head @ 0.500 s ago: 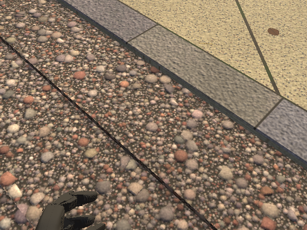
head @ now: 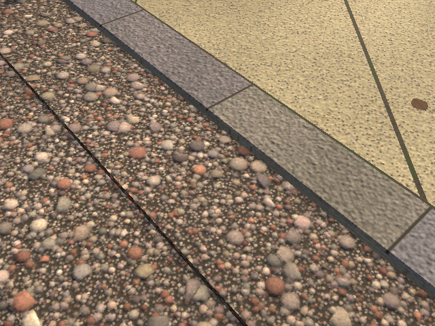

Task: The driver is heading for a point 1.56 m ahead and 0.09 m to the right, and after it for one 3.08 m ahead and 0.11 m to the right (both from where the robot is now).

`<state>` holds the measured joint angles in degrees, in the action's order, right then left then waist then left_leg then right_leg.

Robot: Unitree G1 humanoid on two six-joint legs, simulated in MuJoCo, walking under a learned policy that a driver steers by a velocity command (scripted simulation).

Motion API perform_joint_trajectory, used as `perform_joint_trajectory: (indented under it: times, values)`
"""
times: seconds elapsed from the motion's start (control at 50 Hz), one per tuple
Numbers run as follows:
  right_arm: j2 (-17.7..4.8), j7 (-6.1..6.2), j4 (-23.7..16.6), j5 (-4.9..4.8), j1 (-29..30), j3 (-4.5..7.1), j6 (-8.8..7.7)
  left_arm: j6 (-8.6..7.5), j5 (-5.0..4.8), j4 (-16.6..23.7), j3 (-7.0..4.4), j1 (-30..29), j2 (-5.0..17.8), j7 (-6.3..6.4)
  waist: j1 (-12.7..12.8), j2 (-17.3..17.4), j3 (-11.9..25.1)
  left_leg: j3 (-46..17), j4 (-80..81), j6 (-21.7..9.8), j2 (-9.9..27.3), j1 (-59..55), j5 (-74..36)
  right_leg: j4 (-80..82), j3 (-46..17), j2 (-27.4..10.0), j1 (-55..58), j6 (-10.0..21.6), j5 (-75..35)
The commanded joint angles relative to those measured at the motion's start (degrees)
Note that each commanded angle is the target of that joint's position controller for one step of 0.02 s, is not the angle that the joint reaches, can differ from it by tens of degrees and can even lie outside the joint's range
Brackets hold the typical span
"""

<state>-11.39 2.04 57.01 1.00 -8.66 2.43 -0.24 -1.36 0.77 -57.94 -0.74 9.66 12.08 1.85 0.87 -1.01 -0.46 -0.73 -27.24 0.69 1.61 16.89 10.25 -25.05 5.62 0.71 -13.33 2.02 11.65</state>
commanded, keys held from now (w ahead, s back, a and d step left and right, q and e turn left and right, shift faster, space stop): no key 1.00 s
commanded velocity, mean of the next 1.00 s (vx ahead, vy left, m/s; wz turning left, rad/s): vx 0.01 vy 0.00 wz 0.00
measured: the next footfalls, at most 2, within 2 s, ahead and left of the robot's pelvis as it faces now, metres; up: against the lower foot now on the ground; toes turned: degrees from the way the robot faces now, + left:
left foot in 1.96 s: +0.19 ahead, +0.16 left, +0.00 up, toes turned +3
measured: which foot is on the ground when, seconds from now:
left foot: down 0.00-1.00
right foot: down 0.00-1.00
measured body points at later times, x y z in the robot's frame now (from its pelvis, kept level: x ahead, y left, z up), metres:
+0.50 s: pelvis +0.04 +0.01 +0.00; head +0.05 +0.00 +0.45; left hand +0.10 +0.26 -0.14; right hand +0.12 -0.25 -0.14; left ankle +0.05 +0.13 -0.74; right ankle +0.02 -0.10 -0.74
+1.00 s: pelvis +0.03 +0.00 +0.00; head +0.04 -0.01 +0.45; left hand +0.07 +0.25 -0.15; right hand +0.08 -0.25 -0.15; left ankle +0.05 +0.13 -0.74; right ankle +0.02 -0.10 -0.74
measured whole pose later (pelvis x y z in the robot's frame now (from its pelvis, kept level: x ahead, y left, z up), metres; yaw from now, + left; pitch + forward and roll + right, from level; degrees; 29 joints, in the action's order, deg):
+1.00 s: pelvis +0.03 +0.00 +0.00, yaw -1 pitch -1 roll +0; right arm -11.8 2.8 63.9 0.2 -10.1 2.6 0.5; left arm -0.6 0.3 -65.6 -0.6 11.0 11.7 2.2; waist 0.4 0.4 -1.9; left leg 0.4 -23.8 0.6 0.8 11.3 11.6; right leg -24.2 4.2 -0.1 -9.2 1.6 14.2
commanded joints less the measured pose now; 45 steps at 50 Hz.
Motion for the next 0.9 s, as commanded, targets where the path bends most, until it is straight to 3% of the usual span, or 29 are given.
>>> perform_joint_trajectory:
  times: [0.02, 0.1, 0.24, 0.46, 0.9]
  values:
    - [-6.0, 0.00, -1.1, -0.44, 0.5, 1.11, -1.18, -0.13, -0.14, 0.4, -1.06, 1.6, 5.8, 0.38, 0.0, 5.0, 1.3, -3.4, 6.8, -2.2, 2.4, -3.9, -2.0, 4.5, -3.9, -3.5, -0.1, 1.6, 0.9]
    - [-6.6, 0.09, -0.1, -0.69, 0.3, 1.28, -1.11, -0.24, -0.51, -0.7, -1.12, 0.4, 5.9, 0.19, -0.6, 2.6, 3.0, -2.5, 4.9, -2.8, 2.0, -7.1, -10.5, 3.9, -3.9, -3.8, 1.7, 1.2, -5.1]
    - [-6.5, 0.13, 1.2, -0.86, 0.7, 1.46, -0.45, 0.46, -0.69, -2.8, -1.19, 0.3, 6.2, 0.34, -0.4, 0.7, 2.8, -1.6, 4.6, -3.1, 1.3, -7.9, -13.8, 3.0, -3.9, -4.1, 4.2, 0.9, -9.9]
    - [-6.5, 0.36, 2.5, -0.80, 1.1, 1.57, 0.31, 0.73, -0.63, -4.7, -1.19, -0.5, 6.9, 0.52, -0.4, 1.1, 1.3, -0.8, 5.3, -2.7, 0.7, -8.0, -11.5, 3.6, -4.3, -4.4, 4.3, 0.8, -9.1]
    - [-6.2, 0.86, 5.0, -0.79, -1.4, 1.06, 0.36, 0.43, -0.46, -6.4, -0.77, 1.9, 5.8, 0.49, -0.5, 0.9, -0.8, -0.4, 6.6, -1.9, 0.6, -6.3, -4.6, 6.2, -5.1, -4.2, 2.4, 1.1, -2.1]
